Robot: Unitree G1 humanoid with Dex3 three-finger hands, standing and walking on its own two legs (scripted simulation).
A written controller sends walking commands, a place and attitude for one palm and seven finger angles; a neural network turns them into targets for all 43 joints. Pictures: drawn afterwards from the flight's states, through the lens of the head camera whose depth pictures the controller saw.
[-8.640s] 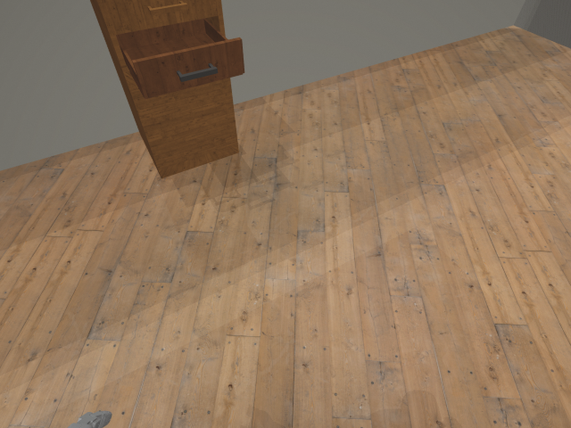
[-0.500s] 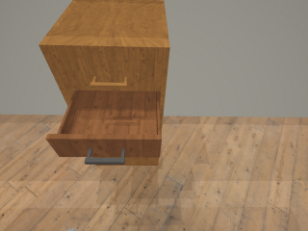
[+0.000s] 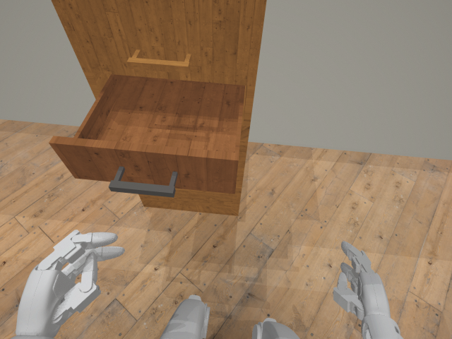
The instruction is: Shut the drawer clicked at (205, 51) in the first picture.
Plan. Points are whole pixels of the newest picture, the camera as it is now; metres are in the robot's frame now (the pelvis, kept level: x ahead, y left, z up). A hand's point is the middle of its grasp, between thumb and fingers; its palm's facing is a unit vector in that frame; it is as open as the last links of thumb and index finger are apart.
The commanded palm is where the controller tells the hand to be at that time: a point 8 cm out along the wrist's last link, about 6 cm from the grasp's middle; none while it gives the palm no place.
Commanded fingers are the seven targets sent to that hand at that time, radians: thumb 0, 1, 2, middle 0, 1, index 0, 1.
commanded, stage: raise the hand and make a fist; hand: left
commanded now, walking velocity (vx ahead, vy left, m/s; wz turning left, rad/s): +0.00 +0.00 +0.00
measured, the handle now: (145, 181) +0.41 +0.23 -0.02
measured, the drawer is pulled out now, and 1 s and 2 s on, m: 0.24 0.24 0.24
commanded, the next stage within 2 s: bring the fist close to the handle in 1.30 s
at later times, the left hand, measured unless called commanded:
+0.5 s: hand (112, 267) +0.21 +0.20 +0.06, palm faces +0.01 -1.00 -0.02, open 3.1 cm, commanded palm +0.18 +0.25 +0.07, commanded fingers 0.00 0.90 0.90 -1.32 -1.51 -1.32 -1.51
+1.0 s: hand (122, 255) +0.22 +0.18 +0.08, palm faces +0.01 -1.00 -0.01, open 3.3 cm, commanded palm +0.19 +0.24 +0.08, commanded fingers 0.00 0.90 0.90 -1.40 -1.60 -1.40 -1.60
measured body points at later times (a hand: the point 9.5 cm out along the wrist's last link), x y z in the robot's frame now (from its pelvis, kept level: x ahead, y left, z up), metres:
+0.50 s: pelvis +0.01 +0.04 +0.01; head +0.07 +0.05 +0.46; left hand +0.20 +0.25 +0.07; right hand +0.18 -0.22 -0.06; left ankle +0.06 +0.12 -0.63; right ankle +0.01 -0.06 -0.63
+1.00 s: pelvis +0.02 +0.05 +0.02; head +0.07 +0.06 +0.46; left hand +0.21 +0.24 +0.08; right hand +0.20 -0.17 -0.05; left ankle +0.06 +0.12 -0.63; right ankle +0.01 -0.06 -0.63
